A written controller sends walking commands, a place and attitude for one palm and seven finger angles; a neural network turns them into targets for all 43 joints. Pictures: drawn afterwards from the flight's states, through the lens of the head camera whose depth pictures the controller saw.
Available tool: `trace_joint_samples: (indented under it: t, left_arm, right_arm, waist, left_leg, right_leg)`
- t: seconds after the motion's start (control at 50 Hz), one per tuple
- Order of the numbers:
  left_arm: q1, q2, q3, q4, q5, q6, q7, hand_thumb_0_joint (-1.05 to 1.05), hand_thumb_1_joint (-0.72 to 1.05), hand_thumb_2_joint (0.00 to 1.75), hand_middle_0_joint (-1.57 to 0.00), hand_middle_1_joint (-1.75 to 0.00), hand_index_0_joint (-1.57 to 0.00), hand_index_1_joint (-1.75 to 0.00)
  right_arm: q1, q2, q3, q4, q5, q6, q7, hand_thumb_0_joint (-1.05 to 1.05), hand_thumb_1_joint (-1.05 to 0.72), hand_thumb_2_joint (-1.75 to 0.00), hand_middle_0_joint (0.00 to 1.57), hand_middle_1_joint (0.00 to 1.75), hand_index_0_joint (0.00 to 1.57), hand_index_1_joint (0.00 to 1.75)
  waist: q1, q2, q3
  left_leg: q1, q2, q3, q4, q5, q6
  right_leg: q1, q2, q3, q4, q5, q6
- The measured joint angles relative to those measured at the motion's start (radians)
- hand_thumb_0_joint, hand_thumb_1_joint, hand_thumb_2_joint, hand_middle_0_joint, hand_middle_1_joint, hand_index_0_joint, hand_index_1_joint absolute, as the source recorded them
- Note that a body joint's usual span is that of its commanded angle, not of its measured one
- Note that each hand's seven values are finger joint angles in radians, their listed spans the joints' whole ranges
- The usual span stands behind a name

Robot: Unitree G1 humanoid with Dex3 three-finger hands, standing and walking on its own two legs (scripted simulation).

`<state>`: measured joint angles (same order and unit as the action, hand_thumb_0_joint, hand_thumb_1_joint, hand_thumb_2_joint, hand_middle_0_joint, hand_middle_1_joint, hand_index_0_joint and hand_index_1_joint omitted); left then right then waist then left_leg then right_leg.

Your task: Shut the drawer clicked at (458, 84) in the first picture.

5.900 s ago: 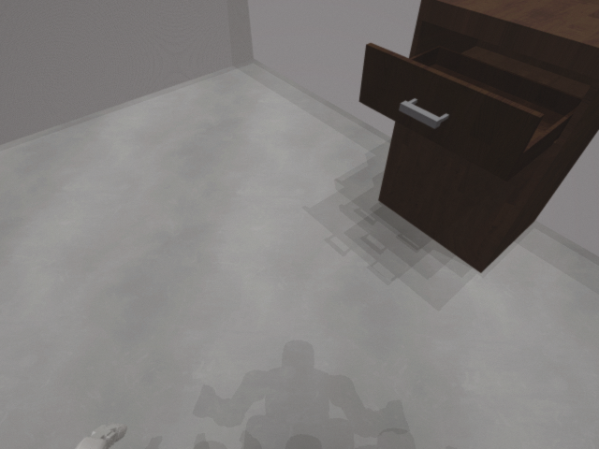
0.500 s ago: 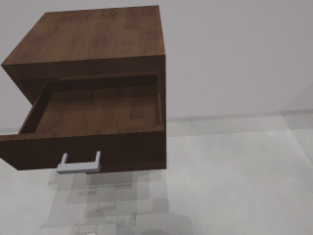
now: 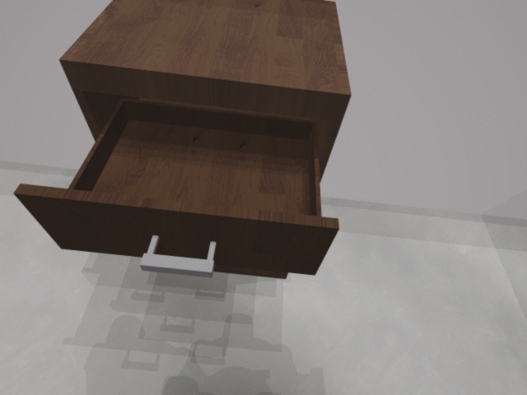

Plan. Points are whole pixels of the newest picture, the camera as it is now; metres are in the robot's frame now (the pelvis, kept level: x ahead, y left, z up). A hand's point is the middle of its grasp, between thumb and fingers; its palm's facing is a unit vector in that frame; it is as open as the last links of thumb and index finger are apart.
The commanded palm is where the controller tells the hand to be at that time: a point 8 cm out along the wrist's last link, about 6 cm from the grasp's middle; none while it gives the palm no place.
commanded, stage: come to a stop and stand still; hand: left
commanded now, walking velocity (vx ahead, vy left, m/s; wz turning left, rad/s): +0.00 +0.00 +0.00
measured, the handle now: (181, 254) +0.33 +0.18 -0.04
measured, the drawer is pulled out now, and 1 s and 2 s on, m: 0.27 0.27 0.27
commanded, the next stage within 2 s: look again from close up in 1.86 s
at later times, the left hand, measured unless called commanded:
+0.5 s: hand out of the picture -0.04 +0.16 -0.17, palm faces -0.01 -0.98 -0.19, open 7.4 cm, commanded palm none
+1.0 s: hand out of the picture -0.05 +0.11 -0.17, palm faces +0.03 -0.99 -0.17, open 7.4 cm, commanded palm none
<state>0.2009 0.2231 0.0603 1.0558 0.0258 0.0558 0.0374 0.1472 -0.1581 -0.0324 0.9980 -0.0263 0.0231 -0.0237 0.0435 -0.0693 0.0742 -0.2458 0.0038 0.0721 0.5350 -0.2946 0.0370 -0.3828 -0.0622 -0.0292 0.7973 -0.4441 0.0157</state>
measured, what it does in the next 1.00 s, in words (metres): steps on the spot: right foot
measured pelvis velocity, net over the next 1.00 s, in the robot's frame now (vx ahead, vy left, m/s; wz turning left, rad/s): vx -0.01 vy -0.04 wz -0.01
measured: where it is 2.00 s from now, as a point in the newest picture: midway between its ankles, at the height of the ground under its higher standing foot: outside the picture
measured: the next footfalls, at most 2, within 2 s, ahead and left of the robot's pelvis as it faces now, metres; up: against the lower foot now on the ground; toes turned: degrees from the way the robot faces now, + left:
right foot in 0.30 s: +0.00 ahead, -0.08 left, +0.00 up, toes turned -2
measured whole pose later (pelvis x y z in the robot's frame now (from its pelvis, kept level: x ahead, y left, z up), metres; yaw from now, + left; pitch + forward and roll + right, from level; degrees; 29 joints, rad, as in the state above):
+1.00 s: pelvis -0.01 -0.04 +0.01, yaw -1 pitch +0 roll +1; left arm 0.35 0.08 -0.02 1.17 0.01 -0.02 0.05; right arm 0.30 -0.09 0.01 1.19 -0.01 0.00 -0.04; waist 0.00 0.00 0.01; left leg -0.18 0.02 0.07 0.38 -0.20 -0.02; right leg -0.06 0.04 -0.05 0.38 -0.32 -0.07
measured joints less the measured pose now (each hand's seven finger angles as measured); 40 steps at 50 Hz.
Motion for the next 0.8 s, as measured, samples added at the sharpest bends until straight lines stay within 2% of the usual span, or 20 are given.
trace_joint_samples:
  t: [0.06, 0.12, 0.22, 0.3, 0.34, 0.4, 0.52, 0.8]
  left_arm:
    - [0.012, -0.001, -0.002, 0.008, 0.001, -0.005, -0.002, 0.01, 0.91, 0.9, -0.2, -0.3, -0.2, -0.3]
    - [0.031, -0.01, -0.009, 0.019, -0.001, -0.011, -0.002, 0.01, 0.91, 0.9, -0.2, -0.3, -0.2, -0.3]
    - [0.048, -0.032, -0.027, 0.043, -0.001, -0.006, -0.001, 0.01, 0.91, 0.9, -0.2, -0.3, -0.2, -0.3]
    - [0.056, -0.05, -0.039, 0.056, -0.001, -0.024, 0.003, 0.01, 0.91, 0.9, -0.2, -0.3, -0.2, -0.3]
    - [0.059, -0.075, -0.049, 0.072, -0.001, -0.034, 0.004, 0.01, 0.91, 0.9, -0.2, -0.3, -0.2, -0.3]
    - [0.08, -0.092, -0.063, 0.084, -0.004, -0.048, 0.001, 0.01, 0.91, 0.9, -0.2, -0.3, -0.2, -0.3]
    - [0.094, -0.099, -0.072, 0.1, -0.011, -0.053, 0.001, 0.01, 0.91, 0.9, -0.2, -0.3, -0.2, -0.3]
    - [0.124, -0.137, -0.078, 0.112, -0.018, -0.066, 0.006, 0.01, 0.91, 0.9, -0.2, -0.3, -0.2, -0.3]
  right_arm:
    - [0.006, 0.019, 0.015, 0.011, 0.002, -0.004, -0.008, 0.0, -0.91, -0.89, 0.2, 0.3, 0.2, 0.3]
    - [0.006, 0.024, 0.015, 0.018, 0.009, -0.011, -0.016, 0.0, -0.92, -0.89, 0.2, 0.3, 0.2, 0.3]
    - [0.014, 0.022, 0.012, 0.035, 0.01, -0.017, -0.017, 0.0, -0.93, -0.89, 0.2, 0.3, 0.2, 0.3]
    - [0.038, 0.013, 0.008, 0.064, 0.014, -0.016, -0.013, -0.01, -0.93, -0.89, 0.2, 0.3, 0.2, 0.3]
    - [0.054, -0.007, 0.0, 0.088, 0.021, -0.011, -0.014, -0.01, -0.94, -0.89, 0.2, 0.3, 0.2, 0.3]
    - [0.089, -0.018, 0.007, 0.118, 0.017, -0.005, -0.007, -0.01, -0.94, -0.89, 0.2, 0.3, 0.2, 0.3]
    - [0.157, 0.011, 0.027, 0.17, 0.016, -0.005, 0.0, 0.0, -0.93, -0.89, 0.2, 0.3, 0.2, 0.3]
    - [0.211, 0.062, 0.037, 0.209, 0.017, -0.013, -0.011, 0.0, -0.91, -0.89, 0.2, 0.3, 0.2, 0.3]
  waist:
    - [0.002, 0.004, -0.011]
    - [0.001, 0.009, -0.022]
    - [-0.018, 0.026, -0.036]
    - [-0.027, 0.034, -0.049]
    - [-0.035, 0.076, -0.053]
    - [-0.046, 0.096, -0.067]
    - [-0.057, 0.069, -0.064]
    - [-0.056, 0.065, -0.045]
  left_leg:
    - [0.019, -0.007, 0.001, -0.061, 0.042, 0.01]
    - [0.034, -0.022, 0.017, -0.107, 0.069, 0.02]
    - [0.039, -0.045, 0.038, -0.136, 0.092, 0.03]
    - [0.021, -0.063, 0.052, -0.117, 0.094, 0.024]
    - [0.026, -0.044, 0.04, -0.114, 0.094, 0.015]
    - [0.045, -0.034, 0.029, -0.145, 0.113, 0.003]
    - [0.067, -0.017, 0.022, -0.176, 0.133, -0.013]
    - [0.058, 0.008, 0.006, -0.168, 0.124, -0.04]
  right_leg:
    - [-0.012, 0.031, 0.039, 0.134, 0.003, 0.0]
    - [0.017, 0.033, 0.051, 0.143, 0.014, 0.01]
    - [0.128, 0.021, 0.033, -0.047, -0.014, 0.012]
    - [0.235, 0.014, 0.021, -0.294, 0.086, -0.009]
    - [0.26, 0.034, 0.008, -0.335, 0.101, -0.022]
    - [0.281, 0.047, -0.001, -0.368, 0.127, -0.03]
    - [0.301, 0.066, -0.006, -0.396, 0.143, -0.048]
    - [0.309, 0.094, -0.019, -0.42, 0.145, -0.076]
